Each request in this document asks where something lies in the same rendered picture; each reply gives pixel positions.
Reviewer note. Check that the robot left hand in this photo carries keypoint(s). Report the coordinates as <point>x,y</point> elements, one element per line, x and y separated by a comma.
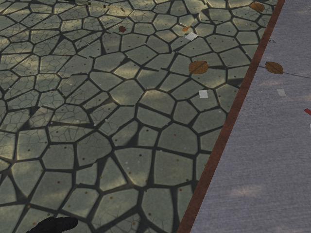
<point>55,225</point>

